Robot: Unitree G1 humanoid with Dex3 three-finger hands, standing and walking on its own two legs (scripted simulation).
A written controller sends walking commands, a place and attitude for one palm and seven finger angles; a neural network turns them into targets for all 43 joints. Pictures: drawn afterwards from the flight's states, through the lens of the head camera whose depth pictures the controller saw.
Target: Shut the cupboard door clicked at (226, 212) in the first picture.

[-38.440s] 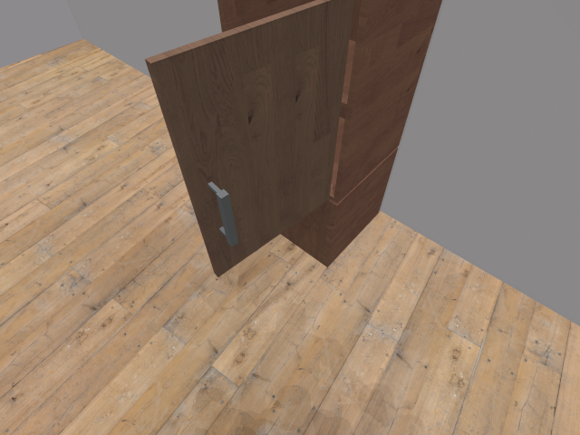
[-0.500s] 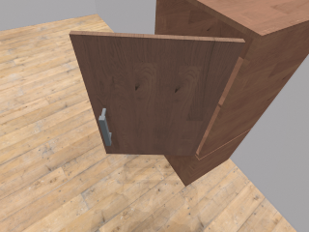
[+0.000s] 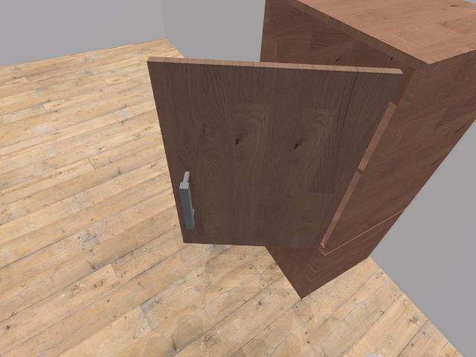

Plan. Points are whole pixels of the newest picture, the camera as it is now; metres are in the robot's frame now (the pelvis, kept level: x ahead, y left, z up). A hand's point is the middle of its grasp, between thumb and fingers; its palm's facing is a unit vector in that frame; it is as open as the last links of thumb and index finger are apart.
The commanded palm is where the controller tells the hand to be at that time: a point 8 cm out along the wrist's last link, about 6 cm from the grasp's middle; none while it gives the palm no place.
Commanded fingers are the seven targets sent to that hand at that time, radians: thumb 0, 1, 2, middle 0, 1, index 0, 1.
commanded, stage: raise the hand and make a fist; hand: left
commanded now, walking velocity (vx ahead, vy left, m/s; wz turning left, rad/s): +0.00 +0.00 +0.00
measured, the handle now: (188, 201) +0.48 +0.15 -0.09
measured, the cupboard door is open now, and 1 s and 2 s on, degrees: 59 59 59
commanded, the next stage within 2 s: none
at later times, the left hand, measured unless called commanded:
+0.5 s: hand out of the picture +0.14 +0.20 -0.09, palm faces +0.03 -1.00 +0.00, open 6.3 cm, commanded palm +0.12 +0.25 -0.07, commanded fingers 0.00 0.90 0.90 -0.57 -0.70 -0.57 -0.70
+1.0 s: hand (144, 328) +0.18 +0.18 -0.07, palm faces +0.04 -1.00 -0.05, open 3.9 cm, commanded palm +0.15 +0.23 -0.07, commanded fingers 0.00 0.90 0.90 -1.02 -1.20 -1.02 -1.20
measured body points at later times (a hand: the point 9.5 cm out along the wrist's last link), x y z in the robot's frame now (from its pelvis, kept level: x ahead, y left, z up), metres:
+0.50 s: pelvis -0.06 -0.03 -0.13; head -0.01 -0.01 +0.32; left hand +0.13 +0.26 -0.09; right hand +0.16 -0.26 -0.17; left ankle +0.06 +0.08 -0.73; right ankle -0.02 -0.17 -0.73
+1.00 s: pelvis -0.02 -0.04 -0.12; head +0.05 -0.03 +0.32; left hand +0.18 +0.23 -0.07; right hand +0.16 -0.29 -0.20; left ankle +0.06 +0.08 -0.73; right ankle -0.02 -0.17 -0.73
